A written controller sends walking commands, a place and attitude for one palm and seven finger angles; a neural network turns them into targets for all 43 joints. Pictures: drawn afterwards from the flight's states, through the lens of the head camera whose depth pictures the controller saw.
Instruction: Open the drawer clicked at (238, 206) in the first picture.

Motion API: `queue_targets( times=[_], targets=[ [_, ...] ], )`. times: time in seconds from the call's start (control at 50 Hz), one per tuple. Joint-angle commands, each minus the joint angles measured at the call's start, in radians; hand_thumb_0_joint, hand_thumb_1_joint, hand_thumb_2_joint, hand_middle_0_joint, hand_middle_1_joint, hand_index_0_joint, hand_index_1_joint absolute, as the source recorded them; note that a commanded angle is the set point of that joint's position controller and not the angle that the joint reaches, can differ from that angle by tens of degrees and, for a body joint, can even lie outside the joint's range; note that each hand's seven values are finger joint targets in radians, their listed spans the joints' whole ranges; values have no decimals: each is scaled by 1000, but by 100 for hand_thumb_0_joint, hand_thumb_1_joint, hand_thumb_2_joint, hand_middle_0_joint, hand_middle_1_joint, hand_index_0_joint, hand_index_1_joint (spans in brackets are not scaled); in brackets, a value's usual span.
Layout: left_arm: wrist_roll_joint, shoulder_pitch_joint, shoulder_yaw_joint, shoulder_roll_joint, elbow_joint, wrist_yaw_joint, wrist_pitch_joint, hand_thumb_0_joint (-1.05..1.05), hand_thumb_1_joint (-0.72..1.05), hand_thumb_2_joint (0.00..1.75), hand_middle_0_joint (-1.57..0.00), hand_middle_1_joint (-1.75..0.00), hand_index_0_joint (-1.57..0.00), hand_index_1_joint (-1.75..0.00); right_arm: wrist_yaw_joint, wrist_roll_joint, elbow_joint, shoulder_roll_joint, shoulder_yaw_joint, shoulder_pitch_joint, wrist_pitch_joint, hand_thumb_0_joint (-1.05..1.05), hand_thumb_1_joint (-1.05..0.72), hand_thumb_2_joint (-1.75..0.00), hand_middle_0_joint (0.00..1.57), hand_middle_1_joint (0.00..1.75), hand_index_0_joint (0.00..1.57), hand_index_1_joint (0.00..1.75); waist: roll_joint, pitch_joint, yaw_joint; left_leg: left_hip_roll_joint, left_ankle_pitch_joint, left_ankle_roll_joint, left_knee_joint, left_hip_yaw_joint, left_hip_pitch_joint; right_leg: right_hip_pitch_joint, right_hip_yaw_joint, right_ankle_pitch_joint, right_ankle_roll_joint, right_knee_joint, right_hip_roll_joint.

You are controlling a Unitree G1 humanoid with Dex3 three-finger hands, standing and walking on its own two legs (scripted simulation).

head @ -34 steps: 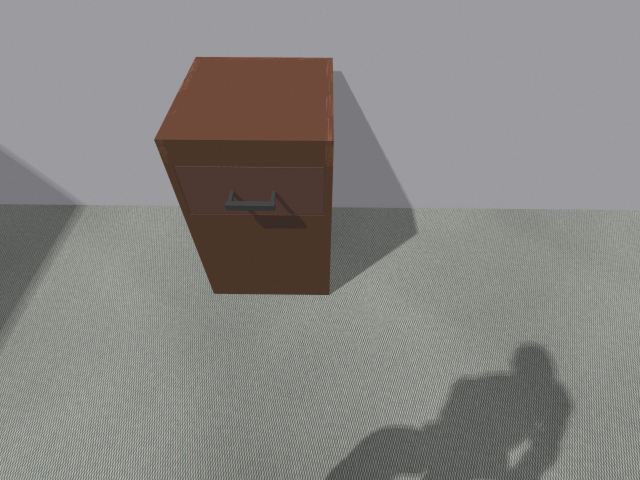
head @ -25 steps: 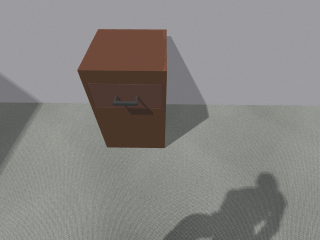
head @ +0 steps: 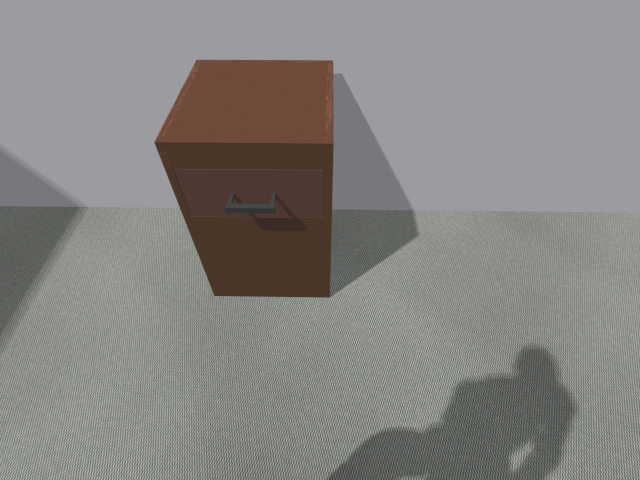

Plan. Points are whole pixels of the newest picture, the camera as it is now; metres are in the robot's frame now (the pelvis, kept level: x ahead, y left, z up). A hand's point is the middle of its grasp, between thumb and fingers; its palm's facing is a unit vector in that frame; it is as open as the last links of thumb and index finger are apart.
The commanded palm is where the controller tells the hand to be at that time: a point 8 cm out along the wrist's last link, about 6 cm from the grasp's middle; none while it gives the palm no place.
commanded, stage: look at it before walking up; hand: left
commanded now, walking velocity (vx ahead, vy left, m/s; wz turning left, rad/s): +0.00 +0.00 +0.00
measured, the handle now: (251, 202) +0.81 +0.23 -0.25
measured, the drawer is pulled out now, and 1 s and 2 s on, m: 0.00 0.00 0.00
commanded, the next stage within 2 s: take the last steps up to it in 0.16 s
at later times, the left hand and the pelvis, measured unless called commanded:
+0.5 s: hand out of the picture -0.02 +0.15 -0.19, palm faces +0.11 -0.98 -0.15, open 7.4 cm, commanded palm none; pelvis +0.02 +0.00 -0.01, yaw +2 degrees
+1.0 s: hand out of the picture +0.15 +0.17 -0.18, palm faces +0.12 -0.97 -0.19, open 7.3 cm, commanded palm none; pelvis +0.16 -0.01 -0.01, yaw +3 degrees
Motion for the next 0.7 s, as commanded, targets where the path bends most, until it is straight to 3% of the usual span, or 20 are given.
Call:
queue_targets(
  times=[0.0,0.26,0.28,0.34,0.4,0.42,0.44,0.48,0.5,0.52,0.54,0.56,0.58,0.6,0.62,0.64,0.68],
  targets=[
    [4,95,19,93,-9,3,-4,0,90,90,-20,-30,-20,-30,-1,3,-14,-71,-13,97,-8,0,-90,-90,20,30,20,30,-13,48,2,57,118,51,-48,-49,36,-111,88,96,-15,-115,-99],
    [2,97,20,93,-8,2,-6,0,90,90,-20,-30,-20,-30,-3,1,-12,-67,-11,100,-11,0,-90,-90,20,30,20,30,-6,33,3,57,139,50,-44,-46,40,-95,87,134,-16,-112,-103],
    [1,102,19,86,-4,3,-6,0,90,90,-20,-30,-20,-30,-3,0,-5,-61,-11,105,-8,0,-90,-90,20,30,20,30,-17,27,2,51,100,48,-35,-41,41,-88,87,91,-16,-119,-103],
    [9,109,34,104,-7,-3,4,0,90,90,-20,-30,-20,-30,9,-9,-10,-64,-22,107,4,0,-90,-90,20,30,20,30,-76,93,7,10,-127,51,22,-6,-42,-134,120,-254,-42,-157,-116],
    [15,118,50,127,-21,-8,9,0,90,90,-20,-30,-20,-30,21,-13,-31,-52,-29,100,6,0,-90,-90,20,30,20,30,-146,134,11,-18,-185,54,153,47,-121,-172,195,-457,-89,-215,-179],
    [17,115,56,129,-28,-10,6,0,90,90,-20,-30,-20,-30,24,-15,-36,-42,-31,97,2,0,-90,-90,20,30,20,30,-160,143,9,-16,-170,55,181,53,-124,-189,211,-459,-103,-218,-197],
    [17,115,58,126,-34,-11,2,0,90,90,-20,-30,-20,-30,25,-15,-38,-41,-32,93,-2,0,-90,-90,20,30,20,30,-135,151,8,-11,-160,57,193,55,-117,-205,220,-445,-113,-212,-207],
    [17,99,63,122,-48,-17,-4,0,90,90,-20,-30,-20,-30,25,-13,-33,-38,-31,135,-14,0,-90,-90,20,30,20,30,-60,147,-17,-2,-139,63,129,53,-53,-238,172,-373,-114,-138,-184],
    [18,87,62,112,-57,-20,-6,0,90,90,-20,-30,-20,-30,24,-12,-22,-47,-33,175,-19,0,-90,-90,20,30,20,30,-4,149,-31,11,-151,74,76,25,-15,-268,126,-334,-105,-61,-144],
    [18,73,62,101,-68,-26,-6,0,90,90,-20,-30,-20,-30,22,-15,-5,-65,-35,225,-26,0,-90,-90,20,30,20,30,79,170,-43,52,-168,99,6,-53,0,-307,63,-294,-87,47,-87],
    [16,55,61,80,-83,-31,-10,0,90,90,-20,-30,-20,-30,15,-19,16,-97,-44,291,-35,0,-90,-90,20,30,20,30,200,142,-62,151,-182,157,-71,-221,85,-387,-6,-216,-60,222,-29],
    [17,17,55,68,-104,-34,-18,0,90,90,-20,-30,-20,-30,6,-24,33,-128,-53,359,-42,0,-90,-90,20,30,20,30,282,119,-83,266,-145,242,-144,-402,177,-492,-74,-226,-37,413,3],
    [20,-42,49,69,-131,-35,-24,0,90,90,-20,-30,-20,-30,1,-25,33,-129,-51,395,-47,0,-90,-90,20,30,20,30,247,120,-102,312,5,299,-163,-461,216,-570,-36,-307,-40,564,-23],
    [18,-72,51,73,-143,-38,-30,0,90,90,-20,-30,-20,-30,0,-25,25,-121,-46,372,-55,0,-90,-90,20,30,20,30,190,110,-84,324,97,320,-153,-453,213,-593,10,-295,-43,618,-63],
    [16,-86,52,68,-152,-42,-33,0,90,90,-20,-30,-20,-30,1,-25,12,-120,-45,340,-61,0,-90,-90,20,30,20,30,109,98,-71,318,159,309,-142,-406,166,-554,22,-272,-40,609,-82],
    [14,-88,54,60,-161,-48,-33,0,90,90,-20,-30,-20,-30,1,-26,-1,-129,-45,301,-67,0,-90,-90,20,30,20,30,87,81,-48,300,181,288,-135,-349,119,-494,18,-256,-34,563,-92],
    [12,-43,54,54,-156,-59,-24,0,90,90,-20,-30,-20,-30,0,-24,-23,-144,-43,211,-71,0,-90,-90,20,30,20,30,112,55,2,232,101,228,-122,-223,-15,-305,-25,-192,-22,404,-77]
  ],
)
